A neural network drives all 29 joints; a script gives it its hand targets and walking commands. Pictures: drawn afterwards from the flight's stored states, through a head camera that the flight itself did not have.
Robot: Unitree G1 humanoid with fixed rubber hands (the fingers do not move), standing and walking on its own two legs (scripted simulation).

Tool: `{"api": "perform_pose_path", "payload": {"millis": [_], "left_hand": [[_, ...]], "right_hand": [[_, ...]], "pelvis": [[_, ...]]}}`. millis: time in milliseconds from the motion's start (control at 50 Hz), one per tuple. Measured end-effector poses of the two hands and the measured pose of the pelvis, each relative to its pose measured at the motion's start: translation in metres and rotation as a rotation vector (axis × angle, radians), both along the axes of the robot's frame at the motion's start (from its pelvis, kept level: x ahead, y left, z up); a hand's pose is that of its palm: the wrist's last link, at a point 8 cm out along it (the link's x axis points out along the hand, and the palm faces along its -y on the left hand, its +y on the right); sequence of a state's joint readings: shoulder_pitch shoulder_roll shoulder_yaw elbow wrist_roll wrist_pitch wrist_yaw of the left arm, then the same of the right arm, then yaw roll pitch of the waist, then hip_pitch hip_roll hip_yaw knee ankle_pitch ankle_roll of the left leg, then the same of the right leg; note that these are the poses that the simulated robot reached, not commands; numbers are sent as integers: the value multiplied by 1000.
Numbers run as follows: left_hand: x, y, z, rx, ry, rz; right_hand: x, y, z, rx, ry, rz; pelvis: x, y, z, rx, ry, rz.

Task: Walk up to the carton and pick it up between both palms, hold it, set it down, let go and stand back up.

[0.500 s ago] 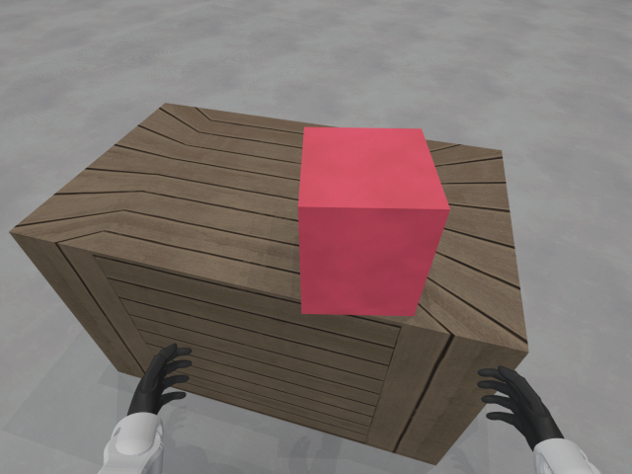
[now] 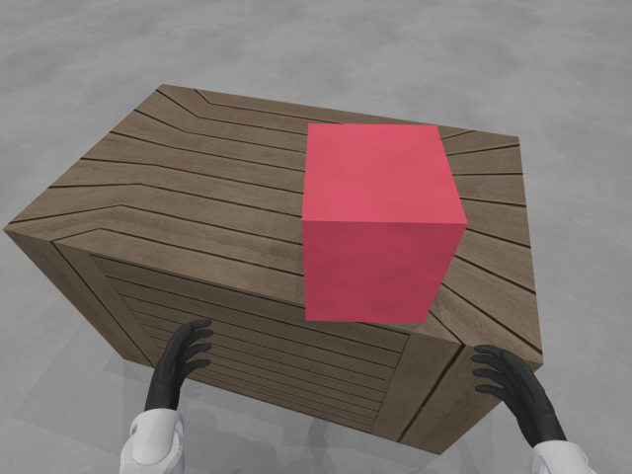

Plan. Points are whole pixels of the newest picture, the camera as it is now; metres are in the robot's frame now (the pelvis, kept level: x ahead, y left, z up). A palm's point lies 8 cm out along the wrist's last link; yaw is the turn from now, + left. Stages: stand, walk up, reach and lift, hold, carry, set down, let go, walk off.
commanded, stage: reach and lift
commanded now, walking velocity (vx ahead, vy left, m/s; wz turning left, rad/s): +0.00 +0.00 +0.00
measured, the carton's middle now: (368, 227) +0.48 -0.07 +0.01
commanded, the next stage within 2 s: none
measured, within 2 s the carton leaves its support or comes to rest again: neither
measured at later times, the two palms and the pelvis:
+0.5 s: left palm (170, 339) +0.26 +0.19 +0.06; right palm (511, 365) +0.24 -0.21 +0.03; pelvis +0.01 +0.01 +0.00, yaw +0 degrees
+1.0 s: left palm (195, 270) +0.32 +0.16 +0.11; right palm (504, 291) +0.31 -0.22 +0.07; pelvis -0.01 +0.01 +0.00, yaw +0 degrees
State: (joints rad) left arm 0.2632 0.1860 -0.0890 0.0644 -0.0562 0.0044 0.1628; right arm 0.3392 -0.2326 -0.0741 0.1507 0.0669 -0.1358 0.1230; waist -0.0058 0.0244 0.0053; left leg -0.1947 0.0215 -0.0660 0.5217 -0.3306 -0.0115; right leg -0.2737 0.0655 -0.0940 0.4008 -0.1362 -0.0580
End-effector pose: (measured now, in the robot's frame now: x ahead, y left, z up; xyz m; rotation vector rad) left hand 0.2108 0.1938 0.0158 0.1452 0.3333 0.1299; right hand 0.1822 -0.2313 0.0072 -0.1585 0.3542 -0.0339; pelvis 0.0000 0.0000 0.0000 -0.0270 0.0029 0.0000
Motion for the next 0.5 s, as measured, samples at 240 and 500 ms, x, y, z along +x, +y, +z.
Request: {"api": "perform_pose_path", "payload": {"millis": [240,500], "left_hand": [[18,6,14,-13,2,2],[46,-4,44,-12,-24,-21]], "right_hand": [[15,15,6,25,17,-20],[54,18,27,26,-28,5]], "pelvis": [[12,15,1,-16,10,-3],[12,15,1,-16,10,-3]]}}
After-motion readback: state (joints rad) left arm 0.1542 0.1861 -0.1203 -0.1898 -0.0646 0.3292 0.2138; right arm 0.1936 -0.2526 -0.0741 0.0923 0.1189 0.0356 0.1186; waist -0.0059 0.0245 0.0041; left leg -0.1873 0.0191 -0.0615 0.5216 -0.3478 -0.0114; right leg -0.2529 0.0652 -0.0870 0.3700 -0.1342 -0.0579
